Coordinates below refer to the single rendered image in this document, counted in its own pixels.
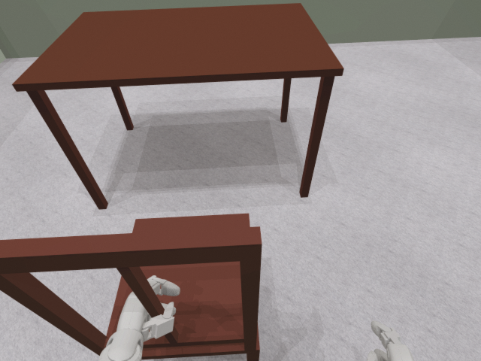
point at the chair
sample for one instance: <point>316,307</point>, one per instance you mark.
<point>215,260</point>

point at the table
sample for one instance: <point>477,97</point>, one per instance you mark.
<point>182,45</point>

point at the right robot hand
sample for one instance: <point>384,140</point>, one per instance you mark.
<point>396,351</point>

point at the left robot hand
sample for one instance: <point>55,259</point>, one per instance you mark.
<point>135,316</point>

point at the left robot forearm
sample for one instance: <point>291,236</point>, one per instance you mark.
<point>123,345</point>

